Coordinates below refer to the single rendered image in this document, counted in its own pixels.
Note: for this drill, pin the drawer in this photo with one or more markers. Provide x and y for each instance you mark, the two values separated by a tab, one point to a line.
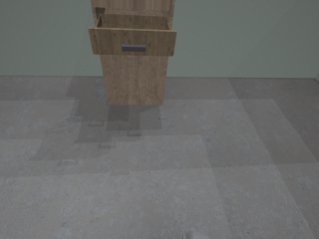
112	30

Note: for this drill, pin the cabinet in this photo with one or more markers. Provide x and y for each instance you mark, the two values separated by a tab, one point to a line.
132	80

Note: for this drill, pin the handle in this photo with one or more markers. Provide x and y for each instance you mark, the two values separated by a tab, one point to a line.
133	48

